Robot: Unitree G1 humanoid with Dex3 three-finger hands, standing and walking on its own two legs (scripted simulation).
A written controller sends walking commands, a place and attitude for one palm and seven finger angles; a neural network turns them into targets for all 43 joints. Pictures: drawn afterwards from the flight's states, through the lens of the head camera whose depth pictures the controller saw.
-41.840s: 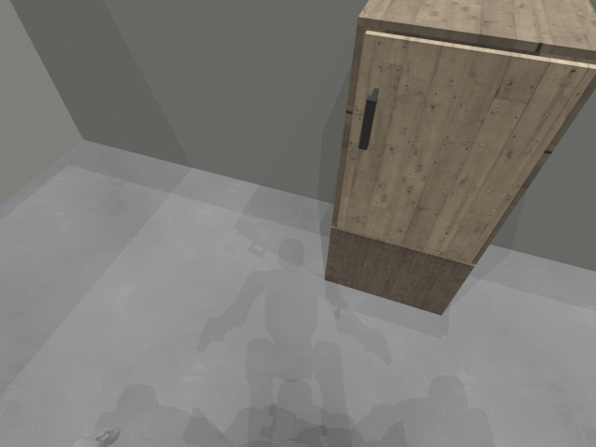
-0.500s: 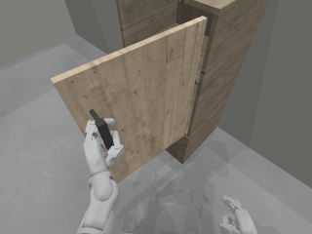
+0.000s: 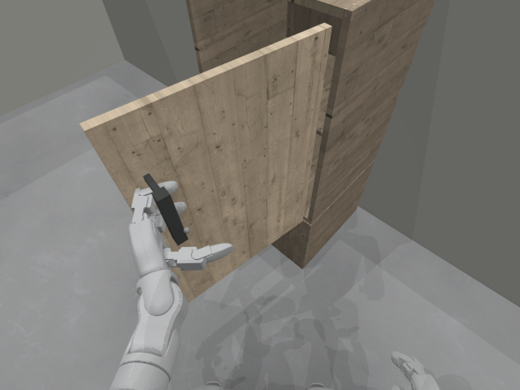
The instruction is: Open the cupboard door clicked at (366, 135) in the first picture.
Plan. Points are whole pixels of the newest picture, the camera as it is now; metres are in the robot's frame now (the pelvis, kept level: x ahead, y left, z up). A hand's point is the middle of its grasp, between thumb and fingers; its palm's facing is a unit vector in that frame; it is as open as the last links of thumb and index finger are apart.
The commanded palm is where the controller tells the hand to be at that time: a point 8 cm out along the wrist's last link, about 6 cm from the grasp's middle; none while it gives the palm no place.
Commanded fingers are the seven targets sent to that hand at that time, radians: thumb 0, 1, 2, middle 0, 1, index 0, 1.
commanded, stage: open thumb and fingers to let go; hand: left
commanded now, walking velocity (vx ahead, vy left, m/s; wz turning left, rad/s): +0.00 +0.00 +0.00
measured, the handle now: (165, 210) +0.38 +0.17 +0.06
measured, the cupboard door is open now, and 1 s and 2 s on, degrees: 81 81 81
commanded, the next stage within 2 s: slide the hand sideways off the handle in 0.26 s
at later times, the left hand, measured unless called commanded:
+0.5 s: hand (178, 244) +0.32 +0.14 +0.05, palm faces +0.02 -0.99 -0.10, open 15.7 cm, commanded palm +0.29 +0.18 +0.05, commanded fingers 0.00 -0.50 0.30 -0.15 -0.30 -0.15 -0.30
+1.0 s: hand (158, 269) +0.28 +0.16 +0.05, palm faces -0.04 -1.00 -0.03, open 16.3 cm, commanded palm +0.26 +0.23 +0.05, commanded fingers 0.00 -0.50 0.30 -0.15 -0.30 -0.15 -0.30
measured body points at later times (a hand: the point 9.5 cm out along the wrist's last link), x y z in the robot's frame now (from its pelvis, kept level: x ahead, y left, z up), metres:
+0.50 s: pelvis +0.00 +0.03 -0.01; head +0.04 +0.03 +0.44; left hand +0.31 +0.19 +0.06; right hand +0.15 -0.19 -0.11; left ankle +0.02 +0.15 -0.69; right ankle +0.02 -0.09 -0.69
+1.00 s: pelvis +0.01 +0.03 -0.01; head +0.05 +0.03 +0.44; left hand +0.28 +0.22 +0.06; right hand +0.17 -0.19 -0.10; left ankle +0.02 +0.15 -0.69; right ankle +0.02 -0.09 -0.69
